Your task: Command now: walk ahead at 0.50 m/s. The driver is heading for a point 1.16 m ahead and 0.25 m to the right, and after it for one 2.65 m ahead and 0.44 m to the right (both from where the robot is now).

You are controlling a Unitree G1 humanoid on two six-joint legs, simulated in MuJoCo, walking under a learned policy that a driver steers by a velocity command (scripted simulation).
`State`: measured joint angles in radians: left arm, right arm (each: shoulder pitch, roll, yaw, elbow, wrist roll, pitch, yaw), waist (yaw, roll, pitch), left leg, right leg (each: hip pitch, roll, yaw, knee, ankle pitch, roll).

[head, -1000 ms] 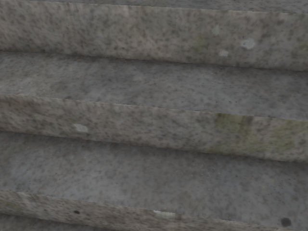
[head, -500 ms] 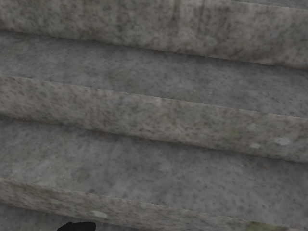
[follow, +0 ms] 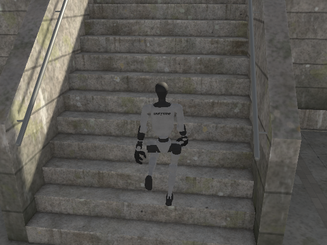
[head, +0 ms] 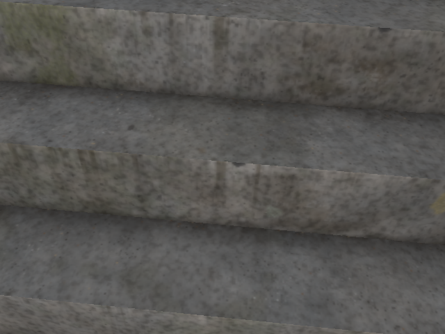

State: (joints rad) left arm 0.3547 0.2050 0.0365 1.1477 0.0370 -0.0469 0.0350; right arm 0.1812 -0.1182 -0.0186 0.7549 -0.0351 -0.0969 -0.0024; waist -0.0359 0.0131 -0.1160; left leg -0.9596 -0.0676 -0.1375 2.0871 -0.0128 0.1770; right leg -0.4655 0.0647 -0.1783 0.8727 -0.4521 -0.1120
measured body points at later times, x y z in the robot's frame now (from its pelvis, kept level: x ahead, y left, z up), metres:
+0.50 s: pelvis +0.25 +0.06 +0.20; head +0.24 +0.05 +0.65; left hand +0.40 +0.29 +0.11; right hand +0.29 -0.18 +0.05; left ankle +0.30 +0.13 -0.48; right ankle +0.21 -0.06 -0.22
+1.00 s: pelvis +0.47 +0.00 +0.40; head +0.45 +0.02 +0.85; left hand +0.61 +0.21 +0.25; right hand +0.57 -0.27 +0.33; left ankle +0.48 +0.15 -0.02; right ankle +0.49 -0.04 -0.28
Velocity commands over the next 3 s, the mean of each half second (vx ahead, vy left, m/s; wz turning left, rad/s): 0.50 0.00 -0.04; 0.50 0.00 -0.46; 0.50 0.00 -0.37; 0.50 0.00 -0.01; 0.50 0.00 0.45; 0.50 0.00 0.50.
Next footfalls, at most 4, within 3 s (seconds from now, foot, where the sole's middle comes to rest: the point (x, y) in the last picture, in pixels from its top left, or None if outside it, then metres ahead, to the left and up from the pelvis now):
0.30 left None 0.34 0.13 -0.52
0.80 right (249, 273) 0.53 -0.05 -0.32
1.32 left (218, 121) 0.80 0.01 -0.11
1.88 right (378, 135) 0.76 -0.35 -0.11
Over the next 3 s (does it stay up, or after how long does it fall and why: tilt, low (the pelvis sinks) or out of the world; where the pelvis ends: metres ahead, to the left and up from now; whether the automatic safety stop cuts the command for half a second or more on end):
stays up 1.11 -0.40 1.00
